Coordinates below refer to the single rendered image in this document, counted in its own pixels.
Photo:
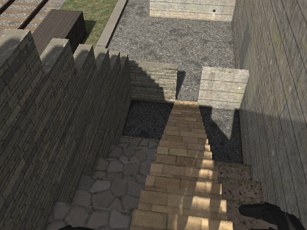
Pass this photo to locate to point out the robot right hand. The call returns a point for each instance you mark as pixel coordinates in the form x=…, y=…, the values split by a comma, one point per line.
x=271, y=214

